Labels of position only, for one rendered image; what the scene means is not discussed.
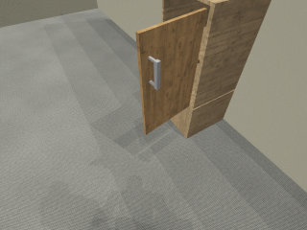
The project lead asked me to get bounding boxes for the handle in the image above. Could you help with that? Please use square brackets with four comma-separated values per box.
[148, 56, 161, 90]

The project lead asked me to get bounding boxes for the cupboard door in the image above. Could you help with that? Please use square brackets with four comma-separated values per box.
[135, 8, 207, 135]

